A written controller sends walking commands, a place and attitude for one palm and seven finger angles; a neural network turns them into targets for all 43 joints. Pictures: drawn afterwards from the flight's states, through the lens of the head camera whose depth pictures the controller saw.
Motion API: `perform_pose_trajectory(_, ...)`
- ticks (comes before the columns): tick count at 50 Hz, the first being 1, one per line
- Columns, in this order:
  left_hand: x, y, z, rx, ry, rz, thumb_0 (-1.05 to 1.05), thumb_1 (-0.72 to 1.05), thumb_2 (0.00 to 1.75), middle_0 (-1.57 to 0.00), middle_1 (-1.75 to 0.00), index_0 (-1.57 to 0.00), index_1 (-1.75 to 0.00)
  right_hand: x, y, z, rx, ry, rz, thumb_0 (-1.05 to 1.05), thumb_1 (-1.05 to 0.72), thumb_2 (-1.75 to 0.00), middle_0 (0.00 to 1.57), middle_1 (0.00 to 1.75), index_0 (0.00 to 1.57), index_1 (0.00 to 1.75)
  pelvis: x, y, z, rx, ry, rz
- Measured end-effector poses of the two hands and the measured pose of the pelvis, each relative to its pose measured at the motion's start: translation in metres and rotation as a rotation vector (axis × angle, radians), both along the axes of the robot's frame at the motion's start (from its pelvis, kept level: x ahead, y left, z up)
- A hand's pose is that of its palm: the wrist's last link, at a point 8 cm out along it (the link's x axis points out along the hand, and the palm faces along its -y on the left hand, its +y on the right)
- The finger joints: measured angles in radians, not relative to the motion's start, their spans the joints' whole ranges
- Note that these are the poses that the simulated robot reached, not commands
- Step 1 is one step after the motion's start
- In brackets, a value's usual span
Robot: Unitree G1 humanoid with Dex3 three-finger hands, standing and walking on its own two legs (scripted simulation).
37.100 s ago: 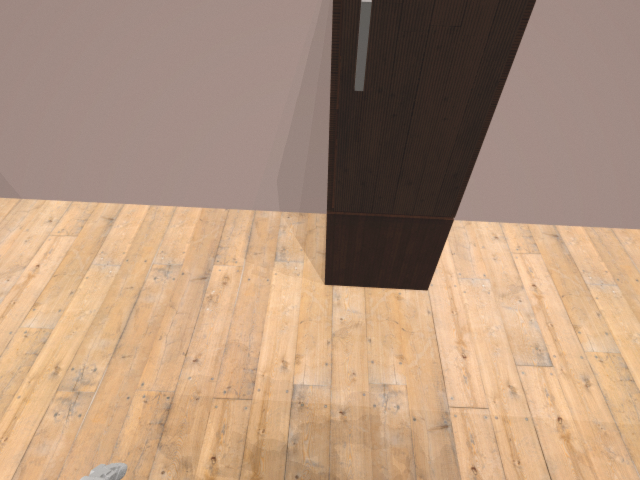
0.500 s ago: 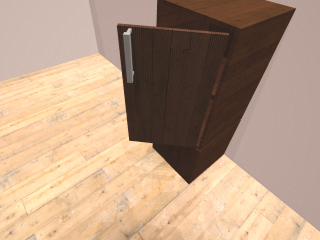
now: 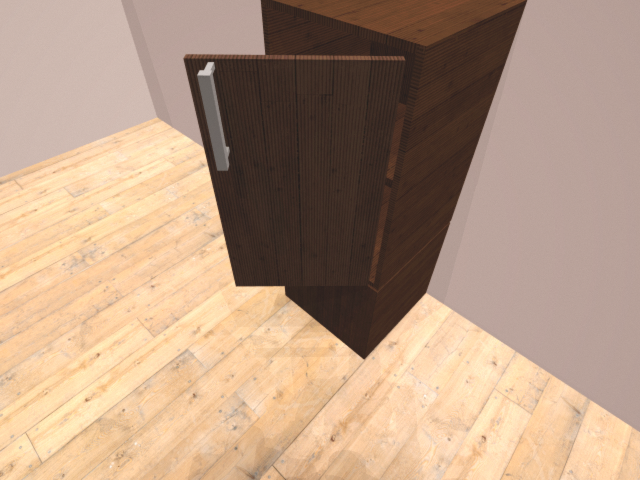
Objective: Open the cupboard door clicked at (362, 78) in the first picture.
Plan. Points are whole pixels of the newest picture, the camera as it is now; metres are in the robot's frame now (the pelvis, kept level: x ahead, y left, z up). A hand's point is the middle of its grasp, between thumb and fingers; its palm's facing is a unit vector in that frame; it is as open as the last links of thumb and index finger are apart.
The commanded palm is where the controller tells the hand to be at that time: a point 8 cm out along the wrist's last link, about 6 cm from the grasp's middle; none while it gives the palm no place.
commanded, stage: shuffle to correct the standing spot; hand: left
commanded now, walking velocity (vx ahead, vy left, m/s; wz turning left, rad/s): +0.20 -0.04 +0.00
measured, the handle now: (216, 118) +0.64 +0.19 +0.15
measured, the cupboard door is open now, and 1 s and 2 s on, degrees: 44 44 44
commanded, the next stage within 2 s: come to a stop and stand still in 0.42 s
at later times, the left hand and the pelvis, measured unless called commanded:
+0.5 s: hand out of the picture +0.05 +0.17 -0.19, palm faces +0.05 -0.99 -0.11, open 7.4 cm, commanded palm none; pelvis +0.07 +0.01 -0.01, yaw +0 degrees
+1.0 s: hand (209, 467) +0.20 +0.17 -0.18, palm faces +0.05 -0.98 -0.19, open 7.3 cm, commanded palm none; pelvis +0.11 +0.00 -0.01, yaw +1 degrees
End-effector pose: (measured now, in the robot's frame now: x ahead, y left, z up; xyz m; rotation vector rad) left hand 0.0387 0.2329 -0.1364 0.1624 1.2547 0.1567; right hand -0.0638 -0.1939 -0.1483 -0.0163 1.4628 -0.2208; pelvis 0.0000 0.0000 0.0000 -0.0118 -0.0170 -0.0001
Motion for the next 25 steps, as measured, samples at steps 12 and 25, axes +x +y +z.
perform_pose_trajectory(12,-0.017,-0.034,-0.009,-0.044,0.06,0.046,0.01,0.93,0.9,-0.2,-0.3,-0.19,-0.3,0.072,-0.05,0.006,-0.06,-0.086,0.046,0.0,-0.91,-0.9,0.2,0.3,0.2,0.3,0.025,-0.013,-0.001,-0.002,-0.006,0.01)
perform_pose_trajectory(25,0.006,-0.009,-0.026,-0.109,0.194,0.048,0.01,0.91,0.9,-0.2,-0.3,-0.2,-0.3,0.148,-0.016,0.013,-0.104,-0.16,0.107,0.0,-0.91,-0.9,0.2,0.3,0.2,0.3,0.075,0.014,-0.007,0.001,0.013,-0.003)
